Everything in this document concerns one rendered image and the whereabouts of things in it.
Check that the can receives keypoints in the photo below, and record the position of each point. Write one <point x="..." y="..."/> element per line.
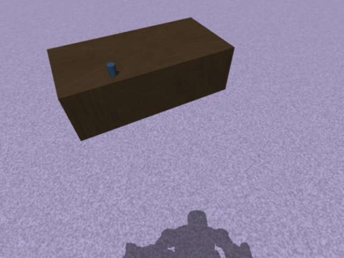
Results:
<point x="112" y="69"/>

